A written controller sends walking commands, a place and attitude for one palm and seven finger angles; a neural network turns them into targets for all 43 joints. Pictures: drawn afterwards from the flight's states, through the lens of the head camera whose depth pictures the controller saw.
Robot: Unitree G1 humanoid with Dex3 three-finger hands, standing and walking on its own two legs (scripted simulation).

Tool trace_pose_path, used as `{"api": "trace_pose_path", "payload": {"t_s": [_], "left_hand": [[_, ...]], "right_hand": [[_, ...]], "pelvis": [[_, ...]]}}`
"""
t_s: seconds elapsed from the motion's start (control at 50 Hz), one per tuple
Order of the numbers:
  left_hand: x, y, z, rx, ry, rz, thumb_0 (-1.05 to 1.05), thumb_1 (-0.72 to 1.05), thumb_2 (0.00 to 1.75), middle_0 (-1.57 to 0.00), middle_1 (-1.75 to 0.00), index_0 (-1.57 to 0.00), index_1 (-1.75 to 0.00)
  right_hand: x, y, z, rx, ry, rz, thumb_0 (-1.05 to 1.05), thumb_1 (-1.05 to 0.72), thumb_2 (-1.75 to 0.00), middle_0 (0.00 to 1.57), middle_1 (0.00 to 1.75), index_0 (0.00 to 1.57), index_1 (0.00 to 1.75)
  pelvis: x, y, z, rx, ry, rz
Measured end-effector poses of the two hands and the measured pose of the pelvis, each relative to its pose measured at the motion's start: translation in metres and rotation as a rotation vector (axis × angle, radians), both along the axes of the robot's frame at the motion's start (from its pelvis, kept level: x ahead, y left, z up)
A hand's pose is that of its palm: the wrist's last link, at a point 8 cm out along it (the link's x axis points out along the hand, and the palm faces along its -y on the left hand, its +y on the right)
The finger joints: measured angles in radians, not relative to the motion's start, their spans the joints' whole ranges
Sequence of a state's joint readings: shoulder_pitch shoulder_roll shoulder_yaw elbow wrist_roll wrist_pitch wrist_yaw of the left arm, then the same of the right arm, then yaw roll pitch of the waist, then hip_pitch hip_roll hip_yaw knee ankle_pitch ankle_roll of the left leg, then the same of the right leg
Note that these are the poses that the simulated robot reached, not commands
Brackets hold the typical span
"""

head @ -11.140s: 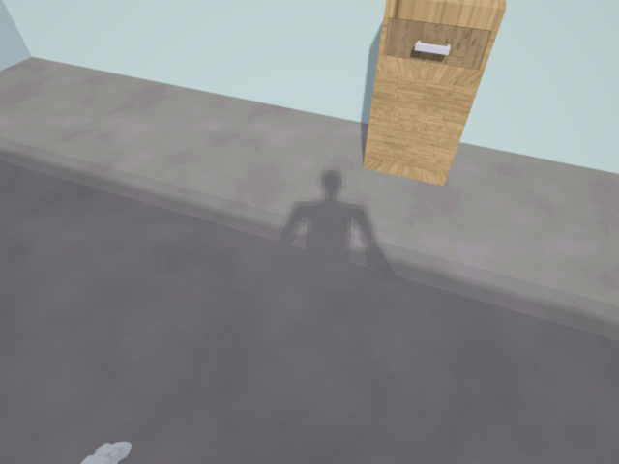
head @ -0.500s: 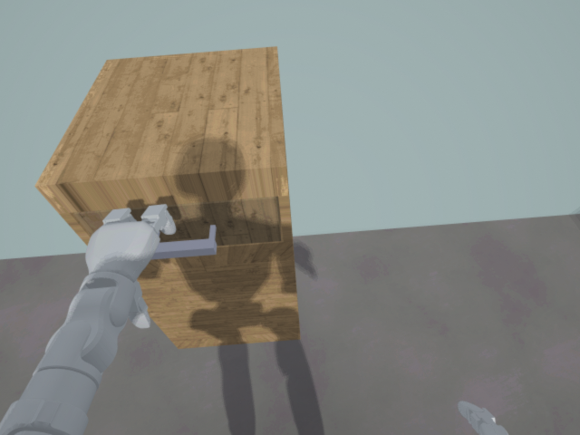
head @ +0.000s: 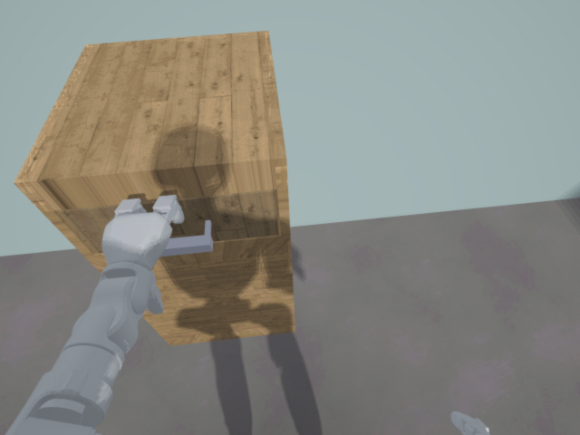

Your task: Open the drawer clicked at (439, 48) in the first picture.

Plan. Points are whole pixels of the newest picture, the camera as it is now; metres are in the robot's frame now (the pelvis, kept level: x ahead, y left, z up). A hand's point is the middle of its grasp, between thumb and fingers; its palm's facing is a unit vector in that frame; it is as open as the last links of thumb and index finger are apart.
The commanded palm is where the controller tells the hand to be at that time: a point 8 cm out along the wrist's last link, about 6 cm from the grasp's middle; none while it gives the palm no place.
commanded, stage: move the hooked fingers above the handle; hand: left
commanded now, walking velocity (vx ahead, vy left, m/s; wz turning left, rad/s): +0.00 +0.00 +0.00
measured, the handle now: (177, 237) +0.46 +0.24 -0.07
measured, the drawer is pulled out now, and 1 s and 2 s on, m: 0.00 0.00 0.00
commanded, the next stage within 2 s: none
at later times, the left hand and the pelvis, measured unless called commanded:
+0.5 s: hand (171, 244) +0.41 +0.23 -0.02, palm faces -0.05 -0.03 -1.00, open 13.9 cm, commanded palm +0.38 +0.23 +0.04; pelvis -0.01 +0.00 -0.01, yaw -1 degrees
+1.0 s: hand (161, 246) +0.40 +0.24 -0.02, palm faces -0.01 -0.04 -1.00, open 13.9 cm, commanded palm +0.38 +0.24 +0.04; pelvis -0.01 +0.00 -0.02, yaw +0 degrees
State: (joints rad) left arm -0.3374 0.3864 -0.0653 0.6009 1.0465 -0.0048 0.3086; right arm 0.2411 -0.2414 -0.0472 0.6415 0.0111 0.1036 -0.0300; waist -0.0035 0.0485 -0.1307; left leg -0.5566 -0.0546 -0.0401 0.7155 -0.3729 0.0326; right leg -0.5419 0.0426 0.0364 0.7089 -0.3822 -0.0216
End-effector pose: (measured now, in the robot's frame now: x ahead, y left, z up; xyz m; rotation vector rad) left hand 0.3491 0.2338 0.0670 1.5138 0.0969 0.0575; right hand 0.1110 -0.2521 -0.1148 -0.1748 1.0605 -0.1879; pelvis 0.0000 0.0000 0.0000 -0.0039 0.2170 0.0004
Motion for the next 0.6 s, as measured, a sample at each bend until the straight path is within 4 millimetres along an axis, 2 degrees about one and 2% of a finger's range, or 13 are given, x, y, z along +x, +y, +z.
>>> {"api": "trace_pose_path", "payload": {"t_s": [0.18,0.44,0.6], "left_hand": [[0.011,0.007,-0.019,0.031,0.032,0.039,0.0,-0.49,0.3,-0.31,-1.2,-0.31,-1.2],[0.043,-0.01,-0.033,0.023,0.024,0.009,0.0,-0.49,0.3,-0.31,-1.2,-0.31,-1.2],[0.037,0.0,-0.033,0.027,0.026,0.056,0.0,-0.49,0.3,-0.31,-1.2,-0.31,-1.2]], "right_hand": [[-0.024,0.004,-0.008,-0.002,0.066,-0.012,0.01,-0.9,-0.9,0.2,0.3,0.21,0.3],[-0.069,-0.006,-0.019,-0.019,0.17,-0.072,0.01,-0.9,-0.9,0.2,0.3,0.21,0.3],[-0.083,-0.01,-0.02,-0.012,0.206,-0.106,0.01,-0.9,-0.9,0.2,0.3,0.21,0.3]], "pelvis": [[-0.005,0.004,-0.005,-0.005,0.03,0.003],[-0.008,0.003,-0.013,-0.009,0.088,-0.011],[-0.005,0.0,-0.012,-0.007,0.089,-0.028]]}}
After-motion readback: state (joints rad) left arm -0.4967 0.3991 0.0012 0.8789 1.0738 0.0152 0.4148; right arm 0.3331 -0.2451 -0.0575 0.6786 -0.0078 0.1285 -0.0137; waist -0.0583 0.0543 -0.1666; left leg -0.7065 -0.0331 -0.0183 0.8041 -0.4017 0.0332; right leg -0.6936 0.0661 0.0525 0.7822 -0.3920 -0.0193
